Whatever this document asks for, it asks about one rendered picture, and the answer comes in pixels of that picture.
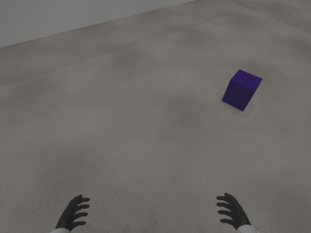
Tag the robot left hand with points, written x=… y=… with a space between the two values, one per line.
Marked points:
x=68 y=216

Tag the carton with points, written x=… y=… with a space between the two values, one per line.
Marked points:
x=241 y=89

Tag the robot right hand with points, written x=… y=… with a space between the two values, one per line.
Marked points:
x=237 y=214

